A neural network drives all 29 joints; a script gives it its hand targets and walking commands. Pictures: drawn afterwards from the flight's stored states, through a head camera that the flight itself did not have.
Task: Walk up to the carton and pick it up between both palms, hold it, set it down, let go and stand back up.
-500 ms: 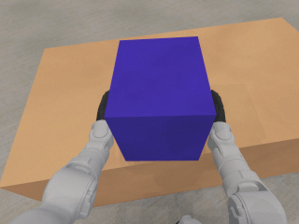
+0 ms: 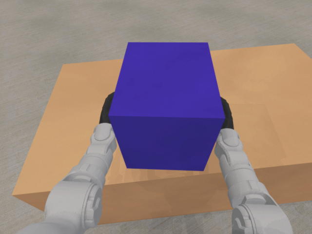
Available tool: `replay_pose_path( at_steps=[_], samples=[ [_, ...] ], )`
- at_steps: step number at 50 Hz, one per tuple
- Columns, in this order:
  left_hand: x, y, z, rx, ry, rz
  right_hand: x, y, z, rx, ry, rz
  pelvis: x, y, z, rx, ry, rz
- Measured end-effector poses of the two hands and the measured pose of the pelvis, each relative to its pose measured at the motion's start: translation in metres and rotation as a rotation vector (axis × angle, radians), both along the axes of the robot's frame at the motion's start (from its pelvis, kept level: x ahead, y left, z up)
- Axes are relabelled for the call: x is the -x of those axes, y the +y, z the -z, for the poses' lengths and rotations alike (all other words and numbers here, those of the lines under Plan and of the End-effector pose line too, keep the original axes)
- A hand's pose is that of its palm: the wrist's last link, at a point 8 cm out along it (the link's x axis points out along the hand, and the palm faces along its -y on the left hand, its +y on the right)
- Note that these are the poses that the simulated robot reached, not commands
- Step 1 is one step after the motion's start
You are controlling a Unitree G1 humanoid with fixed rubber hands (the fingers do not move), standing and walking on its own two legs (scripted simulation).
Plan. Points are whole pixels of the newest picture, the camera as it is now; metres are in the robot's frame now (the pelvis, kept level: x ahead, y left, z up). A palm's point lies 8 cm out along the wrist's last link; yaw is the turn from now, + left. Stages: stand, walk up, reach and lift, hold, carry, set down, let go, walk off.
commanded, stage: reach and lift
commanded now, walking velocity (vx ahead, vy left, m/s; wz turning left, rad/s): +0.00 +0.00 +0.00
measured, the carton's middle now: (166, 107) +0.44 -0.06 +0.07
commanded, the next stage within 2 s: hold in 1.90 s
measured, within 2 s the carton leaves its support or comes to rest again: neither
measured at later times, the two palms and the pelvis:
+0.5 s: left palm (93, 117) +0.39 +0.13 +0.12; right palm (223, 118) +0.34 -0.19 +0.11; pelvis +0.01 +0.01 +0.01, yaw -1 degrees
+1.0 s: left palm (90, 114) +0.37 +0.13 +0.15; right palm (227, 121) +0.33 -0.19 +0.12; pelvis -0.01 +0.01 +0.01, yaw -1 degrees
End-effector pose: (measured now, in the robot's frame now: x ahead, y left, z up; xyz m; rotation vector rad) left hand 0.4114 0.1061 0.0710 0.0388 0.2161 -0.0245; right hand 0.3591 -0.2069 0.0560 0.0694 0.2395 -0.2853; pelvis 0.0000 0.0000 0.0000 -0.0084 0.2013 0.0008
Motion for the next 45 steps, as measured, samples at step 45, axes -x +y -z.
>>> replay_pose_path(
  at_steps=[45],
  samples=[
    [0.041,0.022,-0.078,-0.015,-0.019,-0.037,0.032,0.022,-0.062,0.012,-0.015,-0.039,0.009,0.013,-0.011,0.009,-0.216,0.016]
  ],
)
